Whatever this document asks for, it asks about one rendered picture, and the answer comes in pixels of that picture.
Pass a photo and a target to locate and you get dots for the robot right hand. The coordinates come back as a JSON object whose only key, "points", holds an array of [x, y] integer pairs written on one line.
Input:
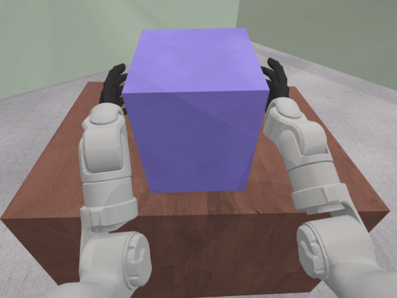
{"points": [[278, 81]]}

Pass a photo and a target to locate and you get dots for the carton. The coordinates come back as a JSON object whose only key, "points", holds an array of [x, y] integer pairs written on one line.
{"points": [[195, 99]]}

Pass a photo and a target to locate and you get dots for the robot left forearm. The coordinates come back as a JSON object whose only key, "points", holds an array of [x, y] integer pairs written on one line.
{"points": [[104, 160]]}

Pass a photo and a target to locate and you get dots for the right robot upper arm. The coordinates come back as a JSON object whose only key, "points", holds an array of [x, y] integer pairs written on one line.
{"points": [[338, 251]]}

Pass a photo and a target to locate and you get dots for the left robot upper arm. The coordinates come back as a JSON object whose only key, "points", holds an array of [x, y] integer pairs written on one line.
{"points": [[113, 265]]}

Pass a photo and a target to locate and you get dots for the robot left hand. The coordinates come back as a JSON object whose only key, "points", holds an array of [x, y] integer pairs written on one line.
{"points": [[112, 90]]}

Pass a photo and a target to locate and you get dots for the pedestal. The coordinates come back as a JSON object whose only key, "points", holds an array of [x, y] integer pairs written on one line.
{"points": [[202, 244]]}

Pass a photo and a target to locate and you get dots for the robot right forearm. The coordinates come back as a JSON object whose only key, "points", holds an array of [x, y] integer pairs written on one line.
{"points": [[308, 161]]}

